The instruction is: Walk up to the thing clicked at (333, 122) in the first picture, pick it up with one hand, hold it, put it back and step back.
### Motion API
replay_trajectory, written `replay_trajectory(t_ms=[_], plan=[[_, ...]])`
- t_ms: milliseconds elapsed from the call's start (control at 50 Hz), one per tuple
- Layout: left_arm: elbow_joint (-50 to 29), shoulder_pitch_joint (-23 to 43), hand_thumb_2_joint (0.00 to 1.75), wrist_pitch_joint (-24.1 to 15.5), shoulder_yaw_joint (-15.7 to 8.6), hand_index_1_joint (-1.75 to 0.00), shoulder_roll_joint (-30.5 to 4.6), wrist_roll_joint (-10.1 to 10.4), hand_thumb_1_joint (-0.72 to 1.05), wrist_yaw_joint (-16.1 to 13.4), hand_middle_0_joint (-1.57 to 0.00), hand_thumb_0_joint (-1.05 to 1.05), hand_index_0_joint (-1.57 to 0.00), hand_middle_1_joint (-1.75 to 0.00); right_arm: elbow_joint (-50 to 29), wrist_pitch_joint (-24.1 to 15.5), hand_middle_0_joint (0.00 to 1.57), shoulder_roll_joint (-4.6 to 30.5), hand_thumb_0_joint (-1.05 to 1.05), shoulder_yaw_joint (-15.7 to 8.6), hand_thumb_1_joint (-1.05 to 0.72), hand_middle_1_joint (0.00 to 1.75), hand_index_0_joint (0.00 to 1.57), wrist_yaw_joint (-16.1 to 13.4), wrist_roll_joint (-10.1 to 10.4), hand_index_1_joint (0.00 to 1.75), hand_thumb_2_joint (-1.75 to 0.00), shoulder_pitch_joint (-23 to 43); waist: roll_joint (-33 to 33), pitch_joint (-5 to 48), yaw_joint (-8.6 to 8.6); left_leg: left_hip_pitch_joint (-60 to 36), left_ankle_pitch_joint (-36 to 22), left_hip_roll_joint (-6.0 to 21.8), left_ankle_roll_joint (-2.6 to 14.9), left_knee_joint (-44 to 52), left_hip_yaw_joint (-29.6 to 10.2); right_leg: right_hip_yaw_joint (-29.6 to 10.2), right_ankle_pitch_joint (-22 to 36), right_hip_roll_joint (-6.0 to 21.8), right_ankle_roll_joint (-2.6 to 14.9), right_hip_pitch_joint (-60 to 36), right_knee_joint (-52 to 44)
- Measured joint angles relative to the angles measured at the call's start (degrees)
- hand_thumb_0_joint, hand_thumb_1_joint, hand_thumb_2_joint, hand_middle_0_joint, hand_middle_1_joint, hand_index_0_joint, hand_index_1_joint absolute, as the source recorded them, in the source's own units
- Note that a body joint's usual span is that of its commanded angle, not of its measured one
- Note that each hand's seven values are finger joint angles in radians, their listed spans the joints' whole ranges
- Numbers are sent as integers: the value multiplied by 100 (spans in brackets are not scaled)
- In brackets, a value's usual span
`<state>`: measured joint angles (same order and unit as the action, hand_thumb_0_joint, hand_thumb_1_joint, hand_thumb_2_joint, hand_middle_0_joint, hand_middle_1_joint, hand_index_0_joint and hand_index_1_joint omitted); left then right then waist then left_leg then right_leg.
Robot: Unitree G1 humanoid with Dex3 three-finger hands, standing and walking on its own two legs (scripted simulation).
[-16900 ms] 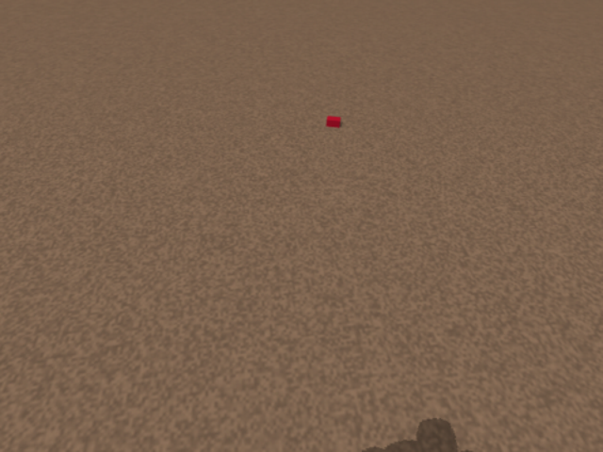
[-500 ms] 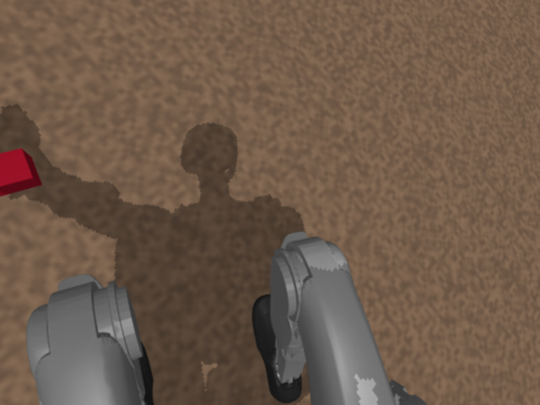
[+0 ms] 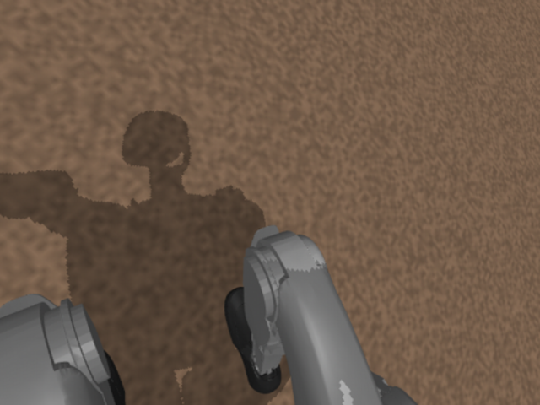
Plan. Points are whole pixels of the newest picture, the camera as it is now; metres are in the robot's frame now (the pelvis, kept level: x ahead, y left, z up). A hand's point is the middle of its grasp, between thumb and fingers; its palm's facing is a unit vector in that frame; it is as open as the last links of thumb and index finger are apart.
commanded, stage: rest palm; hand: left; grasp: from above
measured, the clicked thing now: out of the picture +0.48 +0.35 -0.28
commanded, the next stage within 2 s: close in 1.14 s
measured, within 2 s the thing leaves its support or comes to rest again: neither
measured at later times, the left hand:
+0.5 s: hand out of the picture +0.46 +0.34 -0.24, palm faces -0.43 -0.20 -0.88, open 13.6 cm
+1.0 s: hand out of the picture +0.46 +0.33 -0.26, palm faces -0.43 -0.19 -0.88, open 13.5 cm
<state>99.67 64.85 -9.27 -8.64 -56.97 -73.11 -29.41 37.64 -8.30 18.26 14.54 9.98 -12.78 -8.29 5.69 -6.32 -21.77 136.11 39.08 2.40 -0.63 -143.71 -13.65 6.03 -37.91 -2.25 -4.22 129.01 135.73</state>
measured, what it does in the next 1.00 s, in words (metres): stands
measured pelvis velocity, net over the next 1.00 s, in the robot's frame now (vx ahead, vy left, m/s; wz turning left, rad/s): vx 0.00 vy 0.01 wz -0.05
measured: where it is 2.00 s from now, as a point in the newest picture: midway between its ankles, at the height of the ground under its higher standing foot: (190, 390)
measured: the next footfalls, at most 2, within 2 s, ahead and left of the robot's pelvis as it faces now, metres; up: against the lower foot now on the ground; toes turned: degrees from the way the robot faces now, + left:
none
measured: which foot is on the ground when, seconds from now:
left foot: down 0.00-1.00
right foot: down 0.00-1.00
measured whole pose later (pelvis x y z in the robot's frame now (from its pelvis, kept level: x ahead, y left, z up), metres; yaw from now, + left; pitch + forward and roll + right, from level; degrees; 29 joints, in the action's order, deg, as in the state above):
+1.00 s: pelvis +0.00 +0.01 +0.00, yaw -3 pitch +28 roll -15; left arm 102.6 64.3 -9.5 -8.8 -62.5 -71.3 -34.4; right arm 37.0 -13.8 20.3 18.9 13.8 -15.8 -5.4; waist 9.0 -11.5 -23.3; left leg 134.8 41.6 2.5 -0.7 -146.4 -17.0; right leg 8.6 -38.9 -3.3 -4.9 126.6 135.7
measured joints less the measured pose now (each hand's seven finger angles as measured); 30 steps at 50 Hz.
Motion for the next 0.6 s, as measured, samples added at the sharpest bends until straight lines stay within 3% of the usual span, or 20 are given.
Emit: replay_trajectory(t_ms=[180,320,600], plan=[[31,-30,87,68,-106,-85,-253,113,-40,-130,-21,0,-20,-84,50,-231,20,47,0,178,-89,30,20,110,-152,30,-89,-74,112,-213,-88,13,105,7,-35,-165,-121,77,-43,-45,-11,6,93],[-108,-165,86,59,-118,-84,-257,213,-39,-153,-22,0,-20,-82,61,-314,20,60,0,214,-89,30,20,202,-204,30,-89,35,135,-235,-43,-25,222,12,-56,-218,-202,138,-122,-60,-20,-46,93],[79,-129,86,-49,-101,-84,-375,189,-39,-254,-22,0,-20,-82,-9,-449,20,129,0,214,-90,30,20,342,-249,30,-89,324,223,-320,-22,-86,269,-8,-44,-270,-263,187,-165,-61,-46,-158,90]])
